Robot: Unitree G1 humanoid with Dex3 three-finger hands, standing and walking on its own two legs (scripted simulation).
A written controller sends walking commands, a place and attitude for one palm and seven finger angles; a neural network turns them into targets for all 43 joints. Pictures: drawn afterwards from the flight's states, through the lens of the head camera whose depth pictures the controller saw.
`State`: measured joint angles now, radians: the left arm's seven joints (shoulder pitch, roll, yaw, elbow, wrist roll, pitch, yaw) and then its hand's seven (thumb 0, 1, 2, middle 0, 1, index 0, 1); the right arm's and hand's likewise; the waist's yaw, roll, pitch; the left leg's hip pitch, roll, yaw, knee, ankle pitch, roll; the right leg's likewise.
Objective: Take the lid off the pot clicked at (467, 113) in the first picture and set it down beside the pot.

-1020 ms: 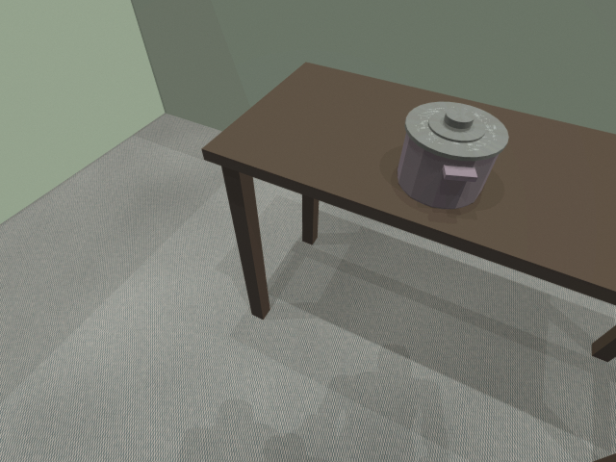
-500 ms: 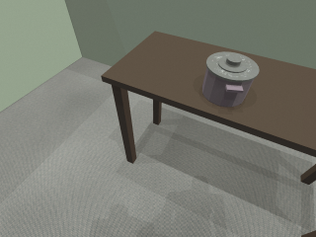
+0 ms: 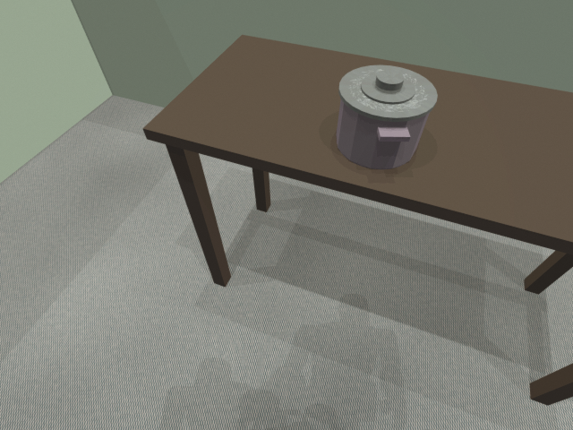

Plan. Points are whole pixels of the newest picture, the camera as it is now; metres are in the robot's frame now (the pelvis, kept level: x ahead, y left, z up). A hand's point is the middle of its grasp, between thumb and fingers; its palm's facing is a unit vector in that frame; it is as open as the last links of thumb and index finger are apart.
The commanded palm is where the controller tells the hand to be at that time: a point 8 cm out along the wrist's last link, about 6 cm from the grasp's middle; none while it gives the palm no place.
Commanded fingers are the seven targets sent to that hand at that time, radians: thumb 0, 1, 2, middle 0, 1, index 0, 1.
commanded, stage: turn to face it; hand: left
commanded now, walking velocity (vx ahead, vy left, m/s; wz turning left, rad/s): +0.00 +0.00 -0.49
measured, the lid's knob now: (389, 80) +0.67 -0.14 +0.14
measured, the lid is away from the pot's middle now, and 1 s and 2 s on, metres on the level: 0.00 0.00 0.00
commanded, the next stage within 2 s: take the last steps up to it in 0.52 s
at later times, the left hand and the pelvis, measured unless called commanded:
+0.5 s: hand out of the picture +0.08 +0.20 -0.16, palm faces -0.09 -0.97 -0.23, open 7.4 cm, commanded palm none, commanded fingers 0.00 0.90 0.90 -0.20 -0.30 -0.20 -0.30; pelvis +0.01 +0.02 +0.01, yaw -11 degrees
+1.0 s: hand (232, 393) +0.20 +0.11 -0.16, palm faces -0.39 -0.90 -0.17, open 7.4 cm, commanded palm none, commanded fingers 0.00 0.90 0.90 -0.20 -0.30 -0.20 -0.30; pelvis +0.04 -0.02 +0.00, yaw -19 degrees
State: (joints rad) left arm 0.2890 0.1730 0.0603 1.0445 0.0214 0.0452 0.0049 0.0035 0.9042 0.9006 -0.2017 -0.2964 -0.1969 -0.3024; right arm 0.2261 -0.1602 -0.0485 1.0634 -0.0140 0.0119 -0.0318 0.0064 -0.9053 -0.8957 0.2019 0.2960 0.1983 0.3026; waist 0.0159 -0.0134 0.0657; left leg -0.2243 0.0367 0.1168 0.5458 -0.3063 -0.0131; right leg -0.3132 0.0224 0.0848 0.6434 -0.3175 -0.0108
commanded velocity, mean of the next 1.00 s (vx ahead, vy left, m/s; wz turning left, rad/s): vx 0.10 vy -0.04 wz -0.24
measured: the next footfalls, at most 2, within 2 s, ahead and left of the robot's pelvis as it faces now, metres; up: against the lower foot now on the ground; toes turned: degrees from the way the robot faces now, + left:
left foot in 0.52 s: +0.06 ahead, +0.13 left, +0.00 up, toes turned -12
right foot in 0.98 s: +0.03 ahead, -0.14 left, +0.00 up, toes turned -23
